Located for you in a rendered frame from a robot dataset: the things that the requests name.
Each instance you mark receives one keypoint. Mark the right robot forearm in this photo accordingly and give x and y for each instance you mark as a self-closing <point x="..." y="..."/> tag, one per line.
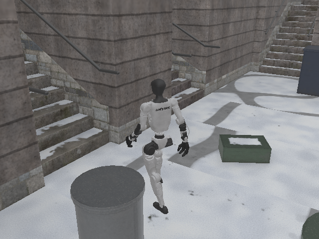
<point x="183" y="132"/>

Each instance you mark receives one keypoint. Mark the left robot upper arm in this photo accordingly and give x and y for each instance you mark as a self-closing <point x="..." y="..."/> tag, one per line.
<point x="145" y="108"/>

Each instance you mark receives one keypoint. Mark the humanoid robot head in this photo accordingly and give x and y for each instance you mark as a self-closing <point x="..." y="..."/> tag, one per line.
<point x="158" y="87"/>

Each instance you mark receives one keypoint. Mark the right robot upper arm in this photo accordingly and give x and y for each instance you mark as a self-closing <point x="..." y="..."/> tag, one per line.
<point x="177" y="111"/>

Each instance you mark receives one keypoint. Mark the left robot forearm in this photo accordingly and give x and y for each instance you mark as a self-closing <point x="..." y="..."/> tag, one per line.
<point x="136" y="133"/>

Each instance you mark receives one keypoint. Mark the robot right hand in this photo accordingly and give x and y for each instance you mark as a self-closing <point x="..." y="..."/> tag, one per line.
<point x="183" y="145"/>

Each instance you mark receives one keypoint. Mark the right robot thigh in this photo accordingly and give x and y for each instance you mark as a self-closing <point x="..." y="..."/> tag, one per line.
<point x="157" y="152"/>

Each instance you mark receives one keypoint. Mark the robot left hand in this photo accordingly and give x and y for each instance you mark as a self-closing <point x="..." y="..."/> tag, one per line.
<point x="129" y="142"/>

